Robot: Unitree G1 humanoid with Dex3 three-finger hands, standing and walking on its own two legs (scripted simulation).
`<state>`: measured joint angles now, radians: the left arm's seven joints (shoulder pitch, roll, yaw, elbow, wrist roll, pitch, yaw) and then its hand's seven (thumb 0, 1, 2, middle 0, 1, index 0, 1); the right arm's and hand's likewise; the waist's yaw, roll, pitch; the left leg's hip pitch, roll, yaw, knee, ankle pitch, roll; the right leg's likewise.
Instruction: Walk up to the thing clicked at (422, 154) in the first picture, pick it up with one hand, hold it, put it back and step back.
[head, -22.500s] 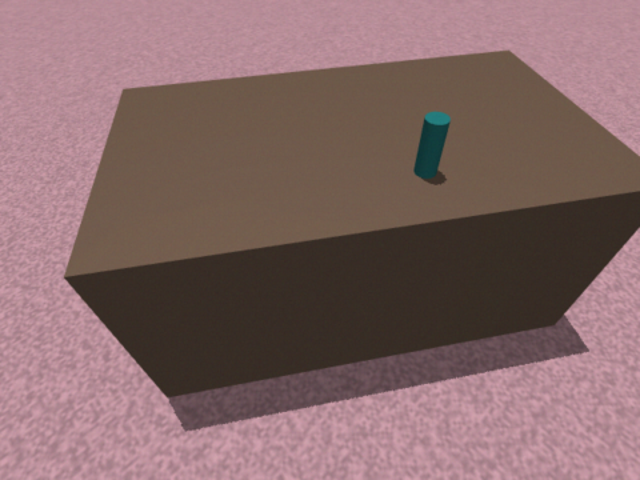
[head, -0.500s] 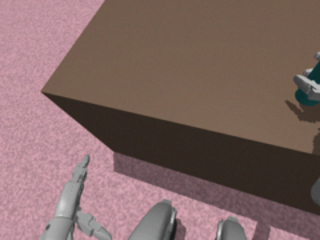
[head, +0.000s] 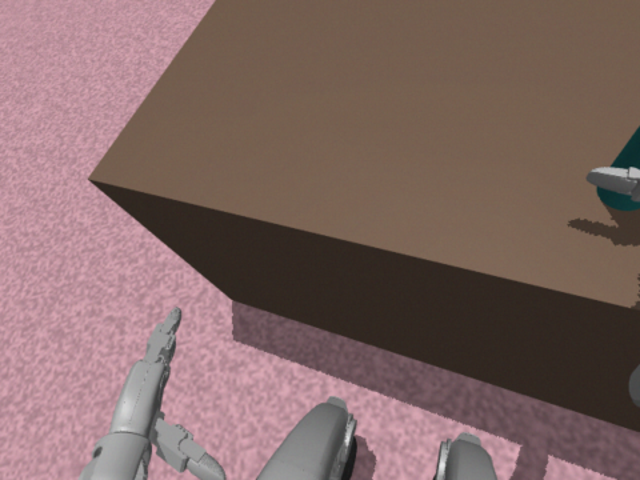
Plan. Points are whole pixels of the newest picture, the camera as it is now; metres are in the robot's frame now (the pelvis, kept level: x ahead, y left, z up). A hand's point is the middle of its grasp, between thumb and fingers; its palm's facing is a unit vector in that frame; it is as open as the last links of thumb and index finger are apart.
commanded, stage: withdraw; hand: right
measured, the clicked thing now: out of the picture +0.53 -0.23 +0.05
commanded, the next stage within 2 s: rise in 0.24 s
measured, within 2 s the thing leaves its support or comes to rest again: neither
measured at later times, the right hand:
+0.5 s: hand out of the picture +0.50 -0.33 +0.15, palm faces +0.31 +0.93 -0.18, open 17.0 cm
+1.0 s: hand out of the picture +0.33 -0.32 +0.12, palm faces +0.35 +0.87 -0.36, open 17.3 cm
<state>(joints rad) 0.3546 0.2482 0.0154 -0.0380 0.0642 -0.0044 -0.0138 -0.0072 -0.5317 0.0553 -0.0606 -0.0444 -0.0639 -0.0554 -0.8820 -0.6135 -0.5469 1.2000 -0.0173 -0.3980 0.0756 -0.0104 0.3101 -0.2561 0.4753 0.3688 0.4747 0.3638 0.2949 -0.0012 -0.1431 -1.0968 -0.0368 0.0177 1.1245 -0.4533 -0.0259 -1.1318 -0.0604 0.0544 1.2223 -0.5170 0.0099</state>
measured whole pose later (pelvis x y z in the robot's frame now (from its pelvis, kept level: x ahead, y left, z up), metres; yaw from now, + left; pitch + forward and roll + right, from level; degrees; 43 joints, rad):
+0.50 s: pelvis +0.02 +0.00 +0.05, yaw -1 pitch +18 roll +3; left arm 0.35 0.25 -0.02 0.12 -0.01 0.02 -0.01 -0.01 -0.54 0.05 -0.06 -0.04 -0.06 -0.06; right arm -0.91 -0.78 -0.47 1.27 -0.04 -0.14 0.15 -0.01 0.45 -0.05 0.08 0.06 0.08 0.05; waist 0.18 -0.02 -0.13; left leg -0.80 -0.02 0.00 0.87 -0.39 -0.03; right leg -0.83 -0.04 0.03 0.96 -0.45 0.00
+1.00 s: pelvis +0.04 -0.01 +0.07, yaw -2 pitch +8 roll +2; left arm 0.39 0.26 0.05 0.25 -0.08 0.10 -0.01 -0.01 -0.53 0.07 -0.06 -0.05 -0.06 -0.06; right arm -0.04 -0.45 -0.30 0.37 0.05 0.04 -0.01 -0.01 0.51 -0.05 0.07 0.06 0.06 0.05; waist 0.01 -0.03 -0.14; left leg -0.50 0.01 -0.02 0.72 -0.37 -0.04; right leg -0.52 -0.02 0.01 0.79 -0.42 -0.01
